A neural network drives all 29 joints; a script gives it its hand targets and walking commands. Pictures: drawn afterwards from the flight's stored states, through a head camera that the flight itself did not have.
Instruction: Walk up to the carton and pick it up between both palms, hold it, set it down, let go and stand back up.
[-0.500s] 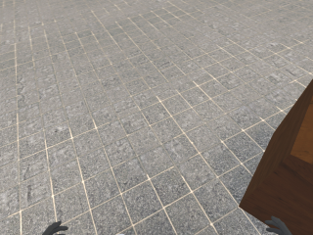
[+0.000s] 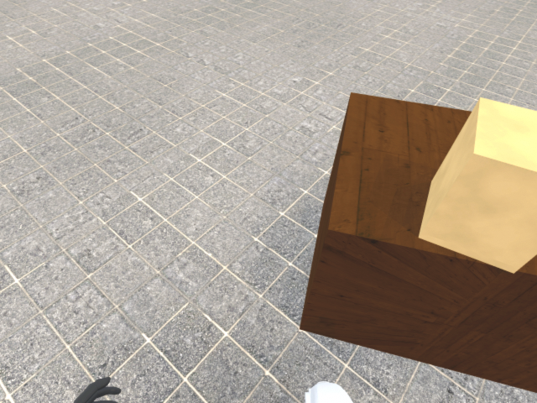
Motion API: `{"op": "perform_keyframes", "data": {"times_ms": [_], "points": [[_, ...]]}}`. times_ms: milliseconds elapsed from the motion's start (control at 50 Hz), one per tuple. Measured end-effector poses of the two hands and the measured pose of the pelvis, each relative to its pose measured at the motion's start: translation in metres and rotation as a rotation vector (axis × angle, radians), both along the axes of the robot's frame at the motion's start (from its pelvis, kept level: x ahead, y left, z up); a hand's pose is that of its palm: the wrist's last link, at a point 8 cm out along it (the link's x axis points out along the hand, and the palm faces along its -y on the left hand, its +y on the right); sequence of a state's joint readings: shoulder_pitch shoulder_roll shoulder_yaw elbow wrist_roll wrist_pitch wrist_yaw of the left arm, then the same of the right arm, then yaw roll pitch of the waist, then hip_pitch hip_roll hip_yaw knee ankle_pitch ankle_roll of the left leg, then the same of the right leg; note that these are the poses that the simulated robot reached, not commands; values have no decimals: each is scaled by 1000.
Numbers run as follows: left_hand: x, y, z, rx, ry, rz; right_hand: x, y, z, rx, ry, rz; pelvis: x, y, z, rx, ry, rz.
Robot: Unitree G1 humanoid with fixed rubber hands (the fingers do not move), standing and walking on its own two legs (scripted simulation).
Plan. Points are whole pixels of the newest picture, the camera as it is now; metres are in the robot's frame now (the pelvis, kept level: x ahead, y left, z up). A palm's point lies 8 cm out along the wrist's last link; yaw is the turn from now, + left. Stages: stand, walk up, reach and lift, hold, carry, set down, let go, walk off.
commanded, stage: walk up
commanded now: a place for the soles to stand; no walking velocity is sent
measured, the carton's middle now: (497, 185) +0.56 -0.47 +0.00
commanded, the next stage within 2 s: none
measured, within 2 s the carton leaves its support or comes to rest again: neither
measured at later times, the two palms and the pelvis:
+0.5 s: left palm out of the picture +0.13 +0.10 -0.08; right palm out of the picture +0.13 -0.46 -0.08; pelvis +0.06 -0.18 +0.01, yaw -10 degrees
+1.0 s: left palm (361, 317) +0.29 -0.16 -0.09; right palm out of the picture +0.07 -0.67 -0.12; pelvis +0.10 -0.37 -0.02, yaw -19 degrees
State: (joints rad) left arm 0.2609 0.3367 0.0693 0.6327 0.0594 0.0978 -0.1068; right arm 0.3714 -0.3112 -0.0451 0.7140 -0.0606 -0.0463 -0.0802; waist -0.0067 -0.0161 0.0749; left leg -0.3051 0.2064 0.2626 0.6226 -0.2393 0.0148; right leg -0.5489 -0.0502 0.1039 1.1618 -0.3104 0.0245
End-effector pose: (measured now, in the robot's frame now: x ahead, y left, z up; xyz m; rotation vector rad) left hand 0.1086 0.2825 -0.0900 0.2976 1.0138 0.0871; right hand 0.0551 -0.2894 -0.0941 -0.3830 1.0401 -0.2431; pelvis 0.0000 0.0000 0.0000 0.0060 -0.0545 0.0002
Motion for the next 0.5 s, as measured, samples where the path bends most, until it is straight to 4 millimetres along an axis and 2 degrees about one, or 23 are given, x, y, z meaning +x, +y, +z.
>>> {"op": "perform_keyframes", "data": {"times_ms": [80, 140, 180, 240, 320, 400, 500], "points": [[18, -43, 5, 8, -3, -64, -26, -39, -10, 18, 34, -58, 1, -33, -2, 26, 11, -62], [31, -82, 6, 33, -31, -115, -34, -81, -27, 21, 28, -106, 6, -64, -13, 48, 9, -108], [30, -106, 5, 40, -45, -111, -35, -103, -37, 35, 38, -126, 10, -83, -17, 33, -16, -109], [15, -126, 14, 51, -28, -54, -14, -115, -30, 98, 9, -131, 20, -106, -5, 43, -16, -126], [0, -139, 27, 92, 40, -32, 33, -124, -2, 132, -100, -78, 29, -133, 14, 55, -3, -161], [1, -154, 26, 102, 73, -36, 60, -144, 14, 118, -145, -38, 38, -156, 18, 44, 18, -176], [18, -183, 9, 75, 99, -54, 79, -167, 15, 100, -144, -44, 56, -179, 11, 24, 38, -182]]}}
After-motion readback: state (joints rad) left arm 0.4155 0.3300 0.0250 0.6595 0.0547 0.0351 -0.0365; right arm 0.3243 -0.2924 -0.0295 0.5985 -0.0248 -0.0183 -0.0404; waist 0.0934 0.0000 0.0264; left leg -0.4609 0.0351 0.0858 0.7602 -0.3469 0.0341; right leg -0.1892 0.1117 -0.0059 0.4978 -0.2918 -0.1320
